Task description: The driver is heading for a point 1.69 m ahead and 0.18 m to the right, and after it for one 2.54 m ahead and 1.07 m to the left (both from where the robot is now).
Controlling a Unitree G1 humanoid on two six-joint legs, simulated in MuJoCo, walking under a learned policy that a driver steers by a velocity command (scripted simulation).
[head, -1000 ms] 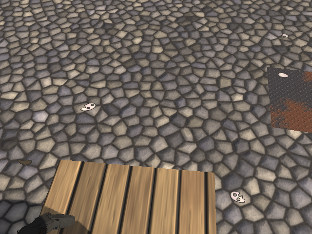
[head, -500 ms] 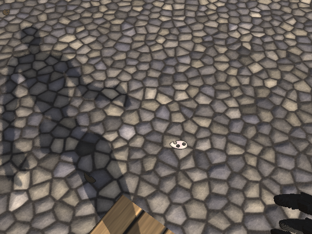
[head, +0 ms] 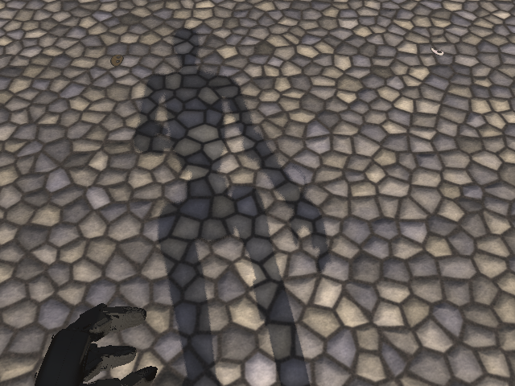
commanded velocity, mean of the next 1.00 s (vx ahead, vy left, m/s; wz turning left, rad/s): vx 1.00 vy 0.00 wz -0.30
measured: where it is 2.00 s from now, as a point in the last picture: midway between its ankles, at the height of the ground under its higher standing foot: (274, 58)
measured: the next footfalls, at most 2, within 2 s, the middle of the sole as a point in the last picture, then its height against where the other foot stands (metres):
left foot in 0.44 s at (195, 346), level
right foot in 0.90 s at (248, 210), level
